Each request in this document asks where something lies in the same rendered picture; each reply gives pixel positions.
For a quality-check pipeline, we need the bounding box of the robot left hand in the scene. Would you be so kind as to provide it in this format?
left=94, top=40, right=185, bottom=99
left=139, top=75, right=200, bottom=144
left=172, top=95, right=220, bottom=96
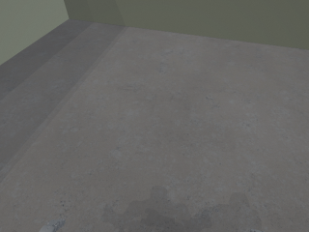
left=39, top=218, right=66, bottom=232

